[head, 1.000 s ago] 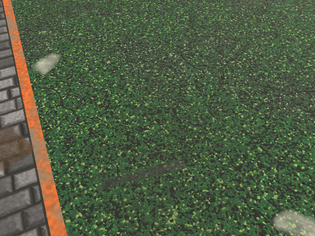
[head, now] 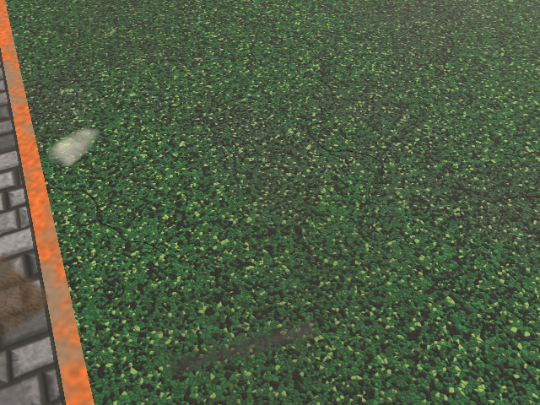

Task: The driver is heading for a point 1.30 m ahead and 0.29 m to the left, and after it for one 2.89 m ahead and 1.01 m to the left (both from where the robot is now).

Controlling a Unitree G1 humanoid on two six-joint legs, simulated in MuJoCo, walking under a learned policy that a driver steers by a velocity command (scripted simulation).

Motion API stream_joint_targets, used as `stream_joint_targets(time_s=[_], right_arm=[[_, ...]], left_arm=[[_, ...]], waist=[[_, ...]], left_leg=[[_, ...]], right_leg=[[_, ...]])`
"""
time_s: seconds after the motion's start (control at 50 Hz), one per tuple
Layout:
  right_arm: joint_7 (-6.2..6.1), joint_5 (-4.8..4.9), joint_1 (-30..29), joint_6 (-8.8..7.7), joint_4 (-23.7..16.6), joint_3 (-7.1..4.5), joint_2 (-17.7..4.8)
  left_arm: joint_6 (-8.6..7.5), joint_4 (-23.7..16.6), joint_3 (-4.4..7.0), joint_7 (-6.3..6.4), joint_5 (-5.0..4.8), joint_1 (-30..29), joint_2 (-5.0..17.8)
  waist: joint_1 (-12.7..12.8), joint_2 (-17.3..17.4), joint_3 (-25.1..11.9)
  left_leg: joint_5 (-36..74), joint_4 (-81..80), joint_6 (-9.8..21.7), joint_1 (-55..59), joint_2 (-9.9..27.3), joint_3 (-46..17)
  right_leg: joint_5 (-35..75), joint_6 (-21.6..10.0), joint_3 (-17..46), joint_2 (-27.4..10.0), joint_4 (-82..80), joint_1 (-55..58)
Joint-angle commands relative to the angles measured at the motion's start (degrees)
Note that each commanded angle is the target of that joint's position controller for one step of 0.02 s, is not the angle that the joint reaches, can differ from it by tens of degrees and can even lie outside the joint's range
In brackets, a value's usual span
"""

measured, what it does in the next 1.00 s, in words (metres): walks ahead: right foot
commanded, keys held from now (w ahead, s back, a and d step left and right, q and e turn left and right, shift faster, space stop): w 0.70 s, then w+q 0.30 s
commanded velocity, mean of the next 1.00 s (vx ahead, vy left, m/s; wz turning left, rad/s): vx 0.43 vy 0.00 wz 0.08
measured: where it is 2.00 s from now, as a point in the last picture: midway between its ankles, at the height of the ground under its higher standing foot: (209, 236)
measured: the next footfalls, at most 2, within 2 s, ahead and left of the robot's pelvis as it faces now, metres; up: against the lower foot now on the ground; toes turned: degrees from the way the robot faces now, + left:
right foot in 0.64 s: +0.44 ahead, -0.09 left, +0.00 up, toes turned -3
left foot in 1.18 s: +0.73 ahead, +0.18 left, +0.00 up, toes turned +16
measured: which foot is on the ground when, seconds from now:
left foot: down 0.00-0.66, up 0.68-1.00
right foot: down 0.00-0.18, up 0.20-0.62, down 0.64-1.00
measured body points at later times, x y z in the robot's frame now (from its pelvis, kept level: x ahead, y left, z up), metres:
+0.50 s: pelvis +0.16 +0.04 +0.01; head +0.18 +0.06 +0.46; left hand +0.36 +0.27 -0.11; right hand +0.05 -0.18 -0.13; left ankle +0.02 +0.14 -0.73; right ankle +0.34 -0.11 -0.68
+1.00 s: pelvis +0.46 +0.00 +0.01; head +0.47 +0.01 +0.46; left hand +0.43 +0.26 -0.14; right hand +0.63 -0.24 -0.10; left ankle +0.62 +0.20 -0.66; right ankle +0.40 -0.09 -0.73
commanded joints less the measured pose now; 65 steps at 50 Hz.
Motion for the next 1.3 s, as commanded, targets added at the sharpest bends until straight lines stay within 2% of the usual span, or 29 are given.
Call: stream_joint_targets(time_s=[0.02,0.08,0.16,0.18,0.2,0.22,0.24,0.28,0.34,0.42,0.56,0.62,0.64,0.66,0.68,0.7,0.74,0.8,0.86,0.98,1.08,1.14,1.18,1.2,1.22,1.24,1.26,1.28,1.3], right_arm=[[0.85,0.39,-3.4,-2.54,-4.3,-0.48,-2.8],[1.72,1.06,-3.2,-3.49,-5.2,-0.97,-3.7],[1.79,0.04,9.3,-3.71,1.0,-2.18,-3.6],[1.67,-0.13,15.9,-3.59,2.3,-2.90,-5.7],[1.76,0.24,21.2,-3.76,1.9,-4.10,-12.3],[2.03,-0.83,20.3,-4.57,1.9,-3.31,-11.2],[2.13,-0.88,15.2,-5.34,0.2,-2.36,-8.6],[3.02,-0.54,8.0,-5.67,-2.4,-1.49,-7.7],[2.87,-1.11,9.3,-4.85,-2.7,-0.48,-5.5],[1.71,-1.23,11.4,-4.34,-3.3,-0.74,-8.1],[1.54,-0.11,13.4,-3.87,-2.3,-1.79,-9.7],[1.54,-0.56,10.6,-2.85,-3.3,-2.24,-11.1],[1.73,-0.97,9.1,-2.84,-4.7,-1.82,-10.6],[2.73,-0.67,15.8,-3.94,-5.8,0.49,-2.3],[3.22,0.69,14.1,-5.87,-4.7,0.41,-3.2],[3.17,2.21,7.5,-6.69,-7.3,-0.94,-7.7],[1.87,1.76,1.7,-6.29,-8.5,-1.76,-9.0],[1.15,1.42,5.6,-3.10,-7.8,-2.09,-4.7],[1.08,0.87,0.4,-2.04,-10.5,-2.51,-5.9],[3.23,0.20,-11.5,-2.87,-14.8,-1.79,-5.4],[5.43,0.33,-20.0,-2.70,-19.9,-0.81,-5.0],[6.51,0.50,-17.0,-2.43,-21.8,-1.96,-7.9],[6.15,0.82,-1.3,-2.23,-18.7,-5.13,-13.7],[4.68,0.67,6.8,-1.65,-17.3,-7.13,-20.0],[4.74,0.62,4.2,-2.07,-18.9,-7.11,-22.7],[4.91,-0.21,6.4,-2.31,-19.0,-5.54,-17.8],[4.70,-0.55,4.5,-2.71,-19.1,-4.80,-14.7],[4.81,-0.33,0.0,-3.11,-20.0,-4.29,-13.2],[4.71,-0.47,-3.7,-3.31,-21.1,-3.72,-11.4]], left_arm=[[-2.11,-0.3,2.42,-0.08,0.12,7.3,10.8],[-3.58,-3.2,2.20,-0.43,0.23,2.3,10.6],[-2.47,-5.2,2.00,-0.79,-1.34,-3.1,9.3],[-2.75,-6.1,1.07,-1.07,-0.85,-4.5,6.2],[-3.73,-8.2,0.28,-1.20,-0.24,-5.3,3.1],[-4.49,-9.1,0.46,-1.28,-0.67,-7.3,4.1],[-5.12,-9.3,0.47,-1.67,-1.51,-7.2,5.0],[-5.67,-8.2,0.90,-1.95,-0.64,-5.9,6.4],[-5.09,-8.0,1.21,-2.43,0.24,-7.0,5.7],[-4.48,-11.7,-0.01,-2.93,0.15,-16.9,2.8],[-5.01,-16.0,-0.19,-4.86,-0.49,-24.1,5.4],[-5.13,-12.1,2.79,-4.39,-0.49,-7.5,11.0],[-4.80,-9.4,4.02,-3.80,-0.17,3.6,13.9],[-4.46,-7.9,5.17,-3.46,1.49,12.5,19.5],[-4.18,-7.0,3.68,-3.46,1.48,12.3,15.2],[-4.44,-7.9,2.68,-3.64,0.71,5.5,12.0],[-5.37,-9.7,1.13,-4.06,1.17,-4.4,7.0],[-6.20,-7.8,0.75,-4.16,2.09,-5.0,5.4],[-6.45,-6.4,1.24,-2.84,2.40,-2.6,8.0],[-6.11,-6.4,1.35,-1.10,2.10,1.6,10.1],[-4.17,-5.4,1.92,-0.73,1.11,7.4,12.0],[-2.78,-7.0,2.67,-0.32,0.83,5.5,14.3],[-1.93,-8.4,2.58,0.06,0.88,3.7,14.5],[-2.59,-10.2,1.65,-0.04,2.08,5.0,12.1],[-4.96,-12.8,-0.60,-1.28,2.01,8.8,4.7],[-7.63,-14.3,0.63,-2.27,-0.08,1.7,10.5],[-8.61,-15.8,0.86,-2.58,-1.51,-2.4,11.3],[-8.79,-15.7,0.75,-2.22,-0.69,-3.1,10.5],[-8.20,-15.2,1.45,-1.76,0.50,-2.8,11.2]], waist=[[3.0,-9.2,7.1],[0.3,-7.6,5.7],[-6.1,-3.2,2.3],[-8.3,4.9,0.5],[-8.9,18.3,-0.1],[-7.9,15.2,2.3],[-5.1,8.7,5.7],[-2.1,3.7,6.1],[-1.8,4.8,5.4],[-3.7,4.3,7.1],[-3.0,5.6,8.1],[6.3,8.7,-3.7],[11.0,7.3,-10.8],[7.9,-8.6,-22.7],[8.3,-11.3,-26.5],[7.0,-10.2,-15.3],[2.6,-0.6,-5.2],[-1.6,-4.3,-1.3],[-1.8,-4.4,2.2],[1.5,-2.0,3.8],[4.3,-1.2,6.2],[0.9,-4.6,2.2],[-7.8,-4.5,-6.6],[-9.5,4.8,-13.1],[-3.1,16.2,-20.1],[-7.0,8.9,-21.5],[-6.8,6.8,-14.6],[-3.7,-0.3,-9.1],[-1.5,-1.2,-7.0]], left_leg=[[-1.0,10.3,2.2,-17.3,0.0,0.9],[-5.3,13.1,4.1,-17.8,3.2,-2.4],[12.0,-8.0,2.4,11.2,-2.6,4.6],[5.9,-13.3,4.3,18.1,4.9,-6.6],[-1.2,-23.5,10.9,23.7,18.5,-30.0],[-9.1,-26.3,15.3,20.1,23.4,-41.0],[-10.9,-26.1,13.9,18.8,22.2,-37.5],[1.0,-26.7,9.7,15.6,17.6,-25.8],[19.7,-27.7,7.2,11.9,12.6,-13.2],[26.5,-29.3,6.8,7.6,10.1,-6.5],[37.0,-25.9,6.1,16.0,13.9,-3.5],[66.9,-5.7,3.4,16.0,12.0,-0.3],[57.3,9.5,1.7,3.3,10.0,0.2],[21.2,35.4,-2.4,-20.2,-0.7,-0.2],[-4.1,45.5,-1.2,-26.2,-3.6,-9.8],[-1.8,48.3,0.1,-32.2,0.2,-8.9],[7.4,42.6,0.9,-27.5,5.8,-6.2],[10.4,36.0,1.6,-19.7,8.6,-7.1],[16.6,30.3,0.5,-25.7,8.9,-8.0],[33.0,10.3,0.0,-28.5,6.7,-3.9],[27.2,2.2,1.5,-32.8,5.2,0.1],[17.7,1.2,4.2,-23.8,0.5,5.1],[19.2,-2.8,7.9,-1.4,-4.7,5.9],[20.1,-3.4,12.0,16.6,5.8,-11.2],[10.5,-14.1,23.5,33.7,18.7,-46.1],[10.5,-18.6,20.6,35.2,18.3,-47.0],[15.1,-17.7,18.0,30.0,16.3,-37.6],[22.1,-18.0,16.3,20.0,13.8,-30.1],[27.2,-18.6,15.0,12.4,11.9,-25.0]], right_leg=[[-29.5,-12.6,32.6,-20.3,-23.0,2.8],[-21.6,-11.2,30.6,-21.0,-24.1,1.3],[-8.8,-4.0,8.8,-7.9,-12.0,-13.2],[-4.3,-1.5,3.8,-4.4,2.1,-20.0],[-7.4,1.3,-2.0,1.0,19.5,-31.5],[-12.0,0.2,4.0,-0.8,31.2,-37.6],[-6.4,-1.0,6.7,-4.4,36.1,-42.1],[3.8,-1.5,6.1,-7.3,34.2,-40.5],[10.8,0.5,3.4,-7.7,25.7,-33.2],[19.4,1.9,0.4,-5.2,9.9,-27.7],[19.1,-1.5,-0.4,-3.2,-2.2,-22.0],[16.0,-5.1,-3.8,2.0,-2.3,1.6],[15.7,-7.9,3.5,-4.3,0.1,20.5],[2.8,-18.0,33.3,-21.8,-4.4,43.7],[-2.1,-18.2,48.3,-24.5,-15.4,43.0],[-1.1,-14.5,38.6,-21.8,-16.5,34.4],[9.7,-10.7,22.2,-18.3,-19.5,13.6],[11.1,-8.5,11.4,-14.6,-24.3,0.9],[14.6,-8.9,6.3,-14.7,-27.1,-0.3],[20.9,-6.3,-2.8,-13.8,-27.5,5.9],[26.1,-5.2,-5.9,-17.4,-22.6,18.9],[51.6,-3.2,-8.6,-18.2,-12.1,22.0],[58.7,-0.4,-10.9,-15.1,10.0,15.6],[36.7,2.3,-11.4,-12.0,29.7,-0.1],[-11.3,5.2,-2.0,1.8,49.6,-23.6],[-10.8,3.0,8.6,-0.8,51.8,-29.9],[-6.8,1.4,8.1,-3.2,49.9,-33.0],[-2.6,1.2,7.9,-5.9,44.2,-30.5],[-0.7,1.5,7.8,-7.8,39.0,-26.1]])
Over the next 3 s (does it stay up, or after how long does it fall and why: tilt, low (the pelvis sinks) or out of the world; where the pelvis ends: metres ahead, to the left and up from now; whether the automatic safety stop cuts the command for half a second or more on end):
stays up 1.17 0.23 0.00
